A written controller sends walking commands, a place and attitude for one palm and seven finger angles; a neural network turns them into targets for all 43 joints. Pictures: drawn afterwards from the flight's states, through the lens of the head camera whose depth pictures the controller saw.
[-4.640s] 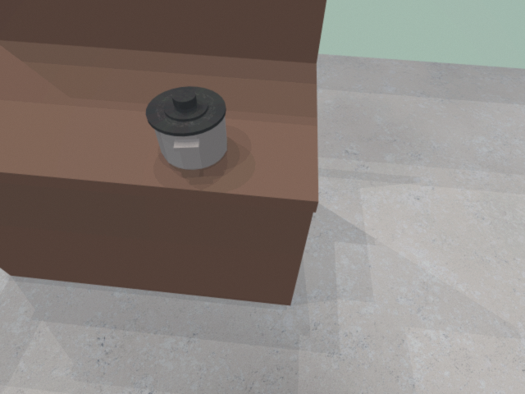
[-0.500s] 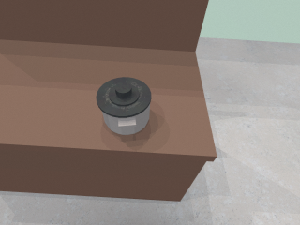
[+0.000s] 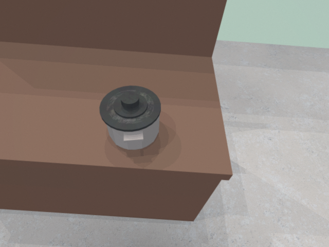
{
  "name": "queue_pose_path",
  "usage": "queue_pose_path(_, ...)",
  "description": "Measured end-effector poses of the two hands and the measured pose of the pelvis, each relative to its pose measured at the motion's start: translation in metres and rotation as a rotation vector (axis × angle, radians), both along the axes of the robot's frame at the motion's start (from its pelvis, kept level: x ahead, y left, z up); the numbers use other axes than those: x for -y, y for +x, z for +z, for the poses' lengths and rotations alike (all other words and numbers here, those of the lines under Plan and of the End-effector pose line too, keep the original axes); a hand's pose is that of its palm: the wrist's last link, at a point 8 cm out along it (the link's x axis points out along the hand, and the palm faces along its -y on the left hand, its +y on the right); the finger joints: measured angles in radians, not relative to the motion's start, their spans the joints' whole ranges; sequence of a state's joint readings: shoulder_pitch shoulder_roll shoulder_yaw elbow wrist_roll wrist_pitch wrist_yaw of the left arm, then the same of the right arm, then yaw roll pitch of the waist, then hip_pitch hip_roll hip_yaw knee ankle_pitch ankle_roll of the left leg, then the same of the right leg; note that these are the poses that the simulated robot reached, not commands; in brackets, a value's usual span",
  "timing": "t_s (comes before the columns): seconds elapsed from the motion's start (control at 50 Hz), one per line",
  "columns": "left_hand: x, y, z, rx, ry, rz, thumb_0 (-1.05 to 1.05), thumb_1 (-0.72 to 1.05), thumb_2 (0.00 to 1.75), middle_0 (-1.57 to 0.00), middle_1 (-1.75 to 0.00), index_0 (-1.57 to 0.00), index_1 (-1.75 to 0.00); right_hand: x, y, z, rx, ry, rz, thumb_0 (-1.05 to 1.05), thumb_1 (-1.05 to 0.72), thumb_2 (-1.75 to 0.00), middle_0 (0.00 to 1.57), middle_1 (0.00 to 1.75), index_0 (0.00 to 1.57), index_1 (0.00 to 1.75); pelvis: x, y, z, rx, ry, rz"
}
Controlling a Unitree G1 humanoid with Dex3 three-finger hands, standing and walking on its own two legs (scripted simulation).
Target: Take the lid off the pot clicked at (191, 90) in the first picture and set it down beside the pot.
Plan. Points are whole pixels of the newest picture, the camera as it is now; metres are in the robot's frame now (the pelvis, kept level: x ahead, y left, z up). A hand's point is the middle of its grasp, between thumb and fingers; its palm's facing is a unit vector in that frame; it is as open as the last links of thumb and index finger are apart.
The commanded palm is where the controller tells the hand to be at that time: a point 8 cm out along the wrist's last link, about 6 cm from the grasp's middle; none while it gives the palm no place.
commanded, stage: look again from close up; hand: left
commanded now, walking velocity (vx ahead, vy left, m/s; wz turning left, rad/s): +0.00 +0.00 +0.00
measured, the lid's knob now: (130, 99) +0.47 +0.13 +0.07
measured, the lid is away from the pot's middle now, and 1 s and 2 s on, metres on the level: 0.00 0.00 0.00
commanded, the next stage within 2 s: lift the closed hand beside the body in 0.16 s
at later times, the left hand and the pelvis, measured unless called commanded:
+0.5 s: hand (86, 246) +0.13 +0.19 -0.08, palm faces +0.12 -0.93 -0.35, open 6.2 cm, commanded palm +0.08 +0.24 -0.04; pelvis -0.01 +0.00 +0.00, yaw +2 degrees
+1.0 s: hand out of the picture +0.10 +0.23 -0.03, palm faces +0.26 -0.89 -0.37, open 3.0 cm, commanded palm +0.06 +0.27 +0.01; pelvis -0.01 -0.01 +0.00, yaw +2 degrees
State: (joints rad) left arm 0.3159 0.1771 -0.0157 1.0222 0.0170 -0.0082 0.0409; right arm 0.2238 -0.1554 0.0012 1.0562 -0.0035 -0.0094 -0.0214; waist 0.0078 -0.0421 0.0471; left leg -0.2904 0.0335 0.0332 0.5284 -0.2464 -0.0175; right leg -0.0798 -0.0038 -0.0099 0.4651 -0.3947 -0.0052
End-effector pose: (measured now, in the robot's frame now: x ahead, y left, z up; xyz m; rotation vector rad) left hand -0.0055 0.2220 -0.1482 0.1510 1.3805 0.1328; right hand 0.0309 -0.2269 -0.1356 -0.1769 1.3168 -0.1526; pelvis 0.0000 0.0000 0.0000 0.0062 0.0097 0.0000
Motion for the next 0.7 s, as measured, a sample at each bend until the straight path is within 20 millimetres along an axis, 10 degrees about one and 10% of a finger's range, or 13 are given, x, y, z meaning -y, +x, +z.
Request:
queue_pose_path(0.28, 0.000, 0.007, 0.002, 0.000, 0.007, -0.007, 0.00, 0.91, 0.90, -0.20, -0.30, -0.20, -0.30, 0.002, -0.005, 0.000, -0.028, 0.003, 0.000, 0.00, -0.92, -0.90, 0.20, 0.30, 0.20, 0.30, 0.003, 0.002, 0.001, 0.002, 0.005, 0.000)
queue_pose_path(0.46, -0.019, 0.118, 0.096, 0.588, 0.218, -0.028, 0.01, 0.93, 0.90, -0.34, -0.44, -0.33, -0.45, 0.011, 0.065, 0.012, 0.348, 0.049, 0.044, 0.01, -0.91, -0.90, 0.20, 0.30, 0.20, 0.30, 0.002, -0.009, 0.003, -0.029, 0.010, 0.047)
queue_pose_path(0.7, -0.026, 0.072, 0.112, 0.638, 0.234, 0.053, 0.00, 0.90, 0.90, -0.80, -0.95, -0.80, -0.95, 0.024, 0.153, 0.068, 0.626, -0.038, 0.159, 0.01, -0.91, -0.90, 0.19, 0.30, 0.20, 0.30, 0.013, -0.021, 0.000, -0.017, -0.009, 0.055)
